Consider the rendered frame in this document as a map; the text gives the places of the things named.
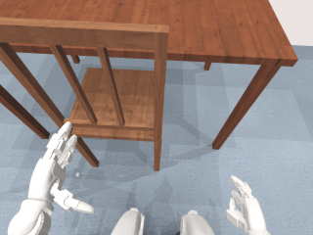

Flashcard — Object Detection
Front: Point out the robot thigh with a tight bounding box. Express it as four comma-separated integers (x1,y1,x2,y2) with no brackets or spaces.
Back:
180,213,215,235
111,211,145,235

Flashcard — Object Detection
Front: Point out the right robot thigh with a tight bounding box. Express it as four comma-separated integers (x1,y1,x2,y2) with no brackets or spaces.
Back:
180,213,215,235

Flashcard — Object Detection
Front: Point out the table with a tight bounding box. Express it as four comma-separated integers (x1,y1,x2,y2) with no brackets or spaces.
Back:
0,0,298,150

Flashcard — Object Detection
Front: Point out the right robot hand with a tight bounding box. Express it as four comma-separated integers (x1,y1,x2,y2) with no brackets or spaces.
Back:
226,175,267,233

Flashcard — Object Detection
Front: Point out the chair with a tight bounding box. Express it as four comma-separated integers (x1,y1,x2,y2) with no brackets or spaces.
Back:
0,17,169,171

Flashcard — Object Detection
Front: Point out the robot left forearm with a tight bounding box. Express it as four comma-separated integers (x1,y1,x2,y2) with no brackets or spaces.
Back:
8,198,54,235

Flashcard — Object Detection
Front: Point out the left robot thigh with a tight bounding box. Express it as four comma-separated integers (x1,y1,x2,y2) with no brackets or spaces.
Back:
111,211,145,235

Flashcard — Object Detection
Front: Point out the left robot hand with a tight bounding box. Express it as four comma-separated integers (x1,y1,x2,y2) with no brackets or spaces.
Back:
27,121,95,213

